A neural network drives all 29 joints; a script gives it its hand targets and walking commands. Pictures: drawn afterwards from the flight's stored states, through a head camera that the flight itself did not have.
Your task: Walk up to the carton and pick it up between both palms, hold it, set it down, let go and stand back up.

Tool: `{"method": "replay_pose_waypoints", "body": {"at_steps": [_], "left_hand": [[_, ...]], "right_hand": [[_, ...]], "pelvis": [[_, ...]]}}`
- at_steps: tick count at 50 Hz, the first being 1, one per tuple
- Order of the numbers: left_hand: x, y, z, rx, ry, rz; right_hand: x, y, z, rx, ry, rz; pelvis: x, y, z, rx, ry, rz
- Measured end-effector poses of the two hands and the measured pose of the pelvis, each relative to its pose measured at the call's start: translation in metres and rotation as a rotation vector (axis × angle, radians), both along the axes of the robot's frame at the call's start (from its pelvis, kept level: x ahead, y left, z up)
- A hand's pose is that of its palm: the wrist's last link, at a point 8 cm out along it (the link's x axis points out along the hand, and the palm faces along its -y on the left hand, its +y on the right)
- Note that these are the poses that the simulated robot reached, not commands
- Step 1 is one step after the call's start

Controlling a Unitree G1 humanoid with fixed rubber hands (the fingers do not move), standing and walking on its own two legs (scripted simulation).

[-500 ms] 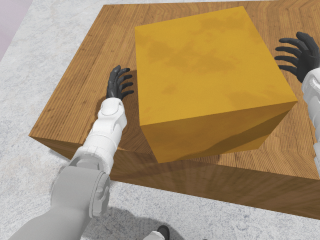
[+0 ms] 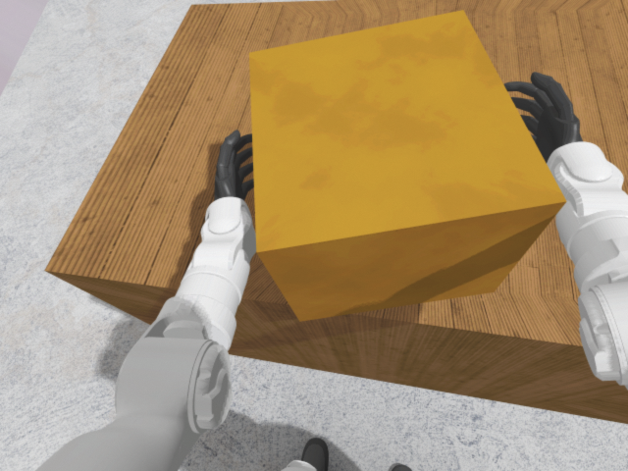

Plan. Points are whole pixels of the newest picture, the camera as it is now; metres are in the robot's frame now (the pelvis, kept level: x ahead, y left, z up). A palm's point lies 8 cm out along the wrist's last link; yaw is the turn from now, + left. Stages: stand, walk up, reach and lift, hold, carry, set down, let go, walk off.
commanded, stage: reach and lift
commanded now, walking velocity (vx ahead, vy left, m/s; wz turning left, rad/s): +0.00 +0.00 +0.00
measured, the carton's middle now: (375, 176) +0.50 +0.05 +0.02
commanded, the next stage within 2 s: none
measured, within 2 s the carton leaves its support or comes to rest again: leaves its support in 1.94 s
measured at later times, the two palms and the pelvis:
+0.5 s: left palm (229, 194) +0.43 +0.23 +0.06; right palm (551, 146) +0.52 -0.15 +0.08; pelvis +0.00 +0.01 +0.01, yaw +0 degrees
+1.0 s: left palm (223, 198) +0.42 +0.24 +0.06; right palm (538, 165) +0.49 -0.13 +0.07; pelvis +0.01 +0.01 +0.02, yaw +0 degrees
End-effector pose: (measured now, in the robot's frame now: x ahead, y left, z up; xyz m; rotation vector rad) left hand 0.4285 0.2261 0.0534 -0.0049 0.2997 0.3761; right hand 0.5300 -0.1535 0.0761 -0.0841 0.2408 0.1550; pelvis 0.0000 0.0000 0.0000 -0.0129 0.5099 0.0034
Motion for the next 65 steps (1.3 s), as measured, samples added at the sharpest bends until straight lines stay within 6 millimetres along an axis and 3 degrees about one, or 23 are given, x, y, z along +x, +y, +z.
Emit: {"method": "replay_pose_waypoints", "body": {"at_steps": [29, 34, 46, 65], "left_hand": [[-0.003, 0.001, 0.004, -0.002, 0.004, 0.015], [-0.005, 0.008, 0.001, -0.011, -0.015, 0.007], [-0.009, 0.009, 0.003, 0.019, -0.027, -0.025], [-0.012, 0.01, 0.002, 0.017, -0.014, -0.015]], "right_hand": [[-0.01, 0.008, 0.002, -0.013, 0.018, 0.013], [-0.021, 0.02, -0.001, -0.039, 0.008, 0.049], [-0.035, 0.019, 0.001, -0.051, -0.006, 0.027], [-0.035, 0.02, -0.003, -0.025, -0.001, 0.035]], "pelvis": [[0.003, 0.01, 0.006, -0.005, -0.026, -0.004], [0.002, 0.009, 0.011, 0.004, -0.068, -0.013], [0.01, 0.013, 0.017, 0.005, -0.115, -0.005], [0.02, 0.013, 0.017, 0.005, -0.132, 0.002]]}}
